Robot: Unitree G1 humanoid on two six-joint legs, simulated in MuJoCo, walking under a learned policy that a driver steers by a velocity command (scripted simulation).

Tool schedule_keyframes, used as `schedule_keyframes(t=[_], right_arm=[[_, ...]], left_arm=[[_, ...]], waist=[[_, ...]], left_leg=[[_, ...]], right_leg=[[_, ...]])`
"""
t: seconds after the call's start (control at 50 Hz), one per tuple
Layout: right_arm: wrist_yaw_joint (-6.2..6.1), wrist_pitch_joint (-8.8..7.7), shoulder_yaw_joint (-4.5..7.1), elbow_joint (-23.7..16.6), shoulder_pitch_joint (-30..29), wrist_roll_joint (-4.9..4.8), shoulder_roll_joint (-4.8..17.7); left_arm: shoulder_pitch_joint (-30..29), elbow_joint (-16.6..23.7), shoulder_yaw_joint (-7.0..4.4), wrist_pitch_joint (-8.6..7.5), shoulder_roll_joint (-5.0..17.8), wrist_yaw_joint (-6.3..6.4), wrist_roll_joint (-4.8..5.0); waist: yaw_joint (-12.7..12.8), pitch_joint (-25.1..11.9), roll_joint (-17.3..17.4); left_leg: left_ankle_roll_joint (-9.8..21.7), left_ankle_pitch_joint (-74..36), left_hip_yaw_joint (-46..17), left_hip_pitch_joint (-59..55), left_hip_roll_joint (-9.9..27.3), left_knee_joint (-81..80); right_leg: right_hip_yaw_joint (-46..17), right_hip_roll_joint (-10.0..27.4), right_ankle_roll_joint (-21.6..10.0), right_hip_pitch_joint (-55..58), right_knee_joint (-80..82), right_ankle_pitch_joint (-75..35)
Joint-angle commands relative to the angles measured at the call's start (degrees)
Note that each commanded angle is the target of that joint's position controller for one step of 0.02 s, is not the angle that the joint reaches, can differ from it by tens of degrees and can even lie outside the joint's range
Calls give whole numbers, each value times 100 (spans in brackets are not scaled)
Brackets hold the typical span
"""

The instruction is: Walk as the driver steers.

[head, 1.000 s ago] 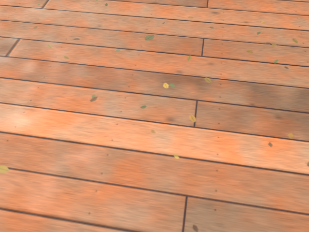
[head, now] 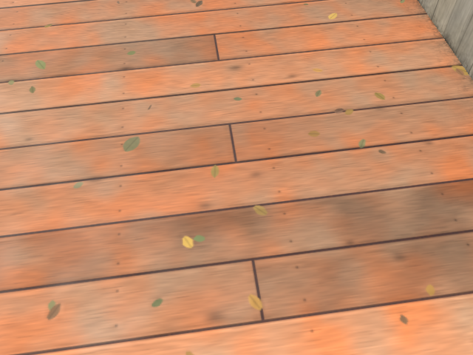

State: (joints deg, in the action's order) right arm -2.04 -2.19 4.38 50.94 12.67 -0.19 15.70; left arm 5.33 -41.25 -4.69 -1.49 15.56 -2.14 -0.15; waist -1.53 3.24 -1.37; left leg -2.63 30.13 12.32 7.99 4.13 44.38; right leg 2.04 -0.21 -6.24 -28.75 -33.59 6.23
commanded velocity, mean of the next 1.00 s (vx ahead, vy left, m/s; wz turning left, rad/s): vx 0.04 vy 0.00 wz -0.15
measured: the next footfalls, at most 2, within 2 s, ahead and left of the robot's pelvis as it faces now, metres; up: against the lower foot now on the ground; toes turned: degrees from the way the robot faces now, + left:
left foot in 0.42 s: +0.15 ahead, +0.16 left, +0.00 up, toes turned -8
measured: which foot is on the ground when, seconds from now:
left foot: up 0.00-0.40, down 0.42-1.00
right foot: down 0.00-1.00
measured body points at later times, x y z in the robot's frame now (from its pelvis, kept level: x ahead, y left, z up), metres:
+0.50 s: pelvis +0.09 +0.02 +0.02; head +0.10 +0.03 +0.47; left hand +0.27 +0.24 -0.10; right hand +0.15 -0.26 -0.10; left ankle +0.11 +0.16 -0.72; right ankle +0.12 -0.08 -0.72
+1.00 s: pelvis +0.12 +0.04 +0.02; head +0.13 +0.04 +0.47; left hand +0.26 +0.28 -0.11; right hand +0.17 -0.23 -0.12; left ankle +0.11 +0.16 -0.72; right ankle +0.12 -0.08 -0.72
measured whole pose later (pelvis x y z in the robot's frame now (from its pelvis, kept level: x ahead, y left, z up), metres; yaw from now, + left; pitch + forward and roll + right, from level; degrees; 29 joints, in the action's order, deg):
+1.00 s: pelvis +0.12 +0.04 +0.02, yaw -8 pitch -1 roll +0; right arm -1.4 -1.3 1.9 55.2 10.2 0.3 13.1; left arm 9.3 -51.0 -2.9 0.6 12.6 1.5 -0.2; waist -0.5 2.1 0.0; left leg -0.4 18.2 -0.4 10.6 0.2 30.2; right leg -5.0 -2.9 -0.7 -14.4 -30.9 15.0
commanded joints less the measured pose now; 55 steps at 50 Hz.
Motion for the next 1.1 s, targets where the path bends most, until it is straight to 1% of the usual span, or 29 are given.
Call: schedule_keyframes(t=[0.02,0.04,0.06,0.08,0.1,0.12,0.14,0.18,0.2,0.24,0.28,0.3,0.36,0.38,0.4,0.42,0.44,0.46,0.48,0.5,0.52,0.54,0.56,0.62,0.66,0.72,0.78,0.88,1.1], right_arm=[[144,-177,29,-540,458,59,615],[148,-175,59,-714,-49,-123,736],[71,-124,66,-641,-202,-76,712],[-12,-36,101,-593,-257,11,773],[-38,60,132,-581,-195,33,804],[-49,110,134,-573,-98,62,746],[-63,131,118,-554,-2,68,646],[-107,150,84,-563,-23,67,542],[-125,165,71,-578,-88,64,519],[-138,207,56,-597,-225,46,508],[-127,232,43,-614,-369,22,500],[-117,229,37,-616,-414,16,497],[-64,165,23,-588,-424,0,493],[-35,133,14,-551,-344,2,453],[6,96,-5,-481,-191,19,386],[45,64,-17,-449,-121,90,431],[55,40,16,-456,-14,178,715],[50,54,100,-446,-283,158,1092],[77,58,34,-425,-393,129,679],[97,35,-24,-438,-458,132,474],[104,8,-23,-427,-472,140,518],[105,-29,-20,-430,-445,122,562],[89,-63,-29,-382,-366,115,543],[37,-60,-46,-286,-146,68,504],[15,-34,-57,-255,-121,64,487],[13,-3,-73,-205,-140,62,458],[31,14,-89,-127,-171,58,427],[49,30,-109,45,-198,53,390],[28,48,-148,453,-113,50,343]], left_arm=[[1304,335,-397,-16,1542,67,-77],[945,399,-333,-41,1271,52,-10],[547,412,-253,-28,976,88,107],[297,457,-174,5,744,136,119],[195,487,-133,27,665,165,47],[199,496,-137,24,709,179,-41],[253,479,-143,2,755,198,-80],[355,428,-147,-24,810,244,-74],[370,409,-138,-11,805,273,-62],[309,399,-106,36,767,318,-57],[231,381,-69,72,723,334,-82],[214,359,-52,83,705,331,-97],[280,253,9,112,617,301,-108],[258,224,46,127,554,296,-90],[228,195,89,144,480,295,-54],[421,113,133,134,379,294,-41],[586,75,169,94,287,290,-100],[955,62,139,42,234,249,-106],[647,75,139,33,281,245,-145],[357,117,104,59,395,243,-127],[242,113,88,111,390,262,-93],[218,113,73,166,432,276,-85],[271,90,76,194,391,277,-87],[307,4,75,164,311,278,-64],[318,-59,69,141,282,279,-51],[344,-166,58,134,269,293,-39],[375,-286,51,140,280,318,-31],[382,-505,42,148,321,359,-17],[315,-1058,63,159,313,409,5]], waist=[[487,-2896,-589],[454,-2193,-333],[289,-1502,108],[170,-1167,98],[40,-1061,-85],[-8,-1076,-209],[-33,-1139,-274],[-4,-1232,-315],[30,-1265,-339],[91,-1238,-426],[163,-1073,-532],[194,-985,-581],[263,-845,-607],[194,-824,-558],[61,-798,-492],[40,-790,-349],[136,-839,64],[607,-772,989],[447,-774,1174],[343,-660,1054],[293,-587,944],[236,-478,879],[232,-465,783],[126,-503,402],[91,-547,271],[73,-568,126],[78,-544,70],[90,-471,80],[99,-302,140]], left_leg=[[-143,1093,-1814,2772,-605,3885],[-19,472,-1763,3186,-427,3690],[0,-28,-1686,3215,-136,3206],[3,-325,-1679,2945,28,2769],[15,-517,-1642,2520,51,2564],[-3,-689,-1569,2261,-18,2456],[-26,-784,-1541,2130,-44,2269],[-92,-920,-1558,2146,-59,1790],[-127,-1003,-1586,2169,-37,1562],[-166,-1220,-1620,2082,9,1094],[-176,-1346,-1613,1867,25,593],[-174,-1341,-1588,1726,10,344],[-121,-1189,-1488,1332,-81,-398],[-63,-1323,-1424,1098,-129,-855],[29,-1773,-1318,703,-202,-1566],[145,-2332,-1441,300,-104,-2078],[346,-3099,-1970,-50,453,-2169],[670,-3322,-2262,81,792,-2035],[782,-2280,-2305,671,725,-2229],[639,-1671,-2154,877,501,-2297],[494,-1546,-1992,966,354,-2269],[418,-1556,-1879,966,256,-2212],[379,-1634,-1807,925,200,-2136],[347,-1984,-1660,694,73,-1892],[360,-2136,-1623,590,34,-1809],[365,-2248,-1584,521,-15,-1752],[358,-2280,-1552,504,-57,-1758],[345,-2250,-1513,484,-114,-1832],[336,-2027,-1451,475,-202,-2038]], right_leg=[[-3822,2153,-1997,4277,862,-3965],[-3266,1875,-1713,3705,1127,-2616],[-2644,1561,-1279,2885,1269,-1813],[-2290,1357,-1046,2138,1392,-1442],[-2050,1181,-946,1585,1491,-1390],[-1917,1087,-943,1305,1542,-1578],[-1770,1036,-954,1224,1544,-1847],[-1657,1024,-941,1324,1518,-2033],[-1664,1034,-916,1394,1521,-1827],[-1674,984,-818,1372,1602,-936],[-1714,926,-744,1198,1735,42],[-1739,909,-726,1120,1770,349],[-1884,935,-684,1177,1644,628],[-1899,911,-617,1203,1516,606],[-1858,826,-480,1146,1361,559],[-1802,676,-237,1053,1239,557],[-1538,412,47,858,835,648],[-920,-156,266,731,616,1018],[-714,-169,414,1243,590,899],[-749,-136,420,1438,573,696],[-787,-98,368,1505,540,513],[-870,-68,308,1458,552,366],[-942,-10,265,1482,604,214],[-1009,36,219,1449,612,-126],[-1019,44,242,1470,594,-290],[-1040,61,269,1542,582,-446],[-1063,86,284,1627,585,-540],[-1074,110,304,1733,618,-582],[-1001,83,358,1838,754,-394]])
Velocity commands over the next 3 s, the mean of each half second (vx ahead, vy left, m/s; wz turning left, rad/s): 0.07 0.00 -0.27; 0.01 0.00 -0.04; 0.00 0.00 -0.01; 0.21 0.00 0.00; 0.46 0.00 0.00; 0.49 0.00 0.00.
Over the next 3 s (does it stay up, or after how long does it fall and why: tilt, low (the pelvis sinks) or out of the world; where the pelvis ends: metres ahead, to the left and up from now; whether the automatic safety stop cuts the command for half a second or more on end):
stays up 0.76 -0.08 0.02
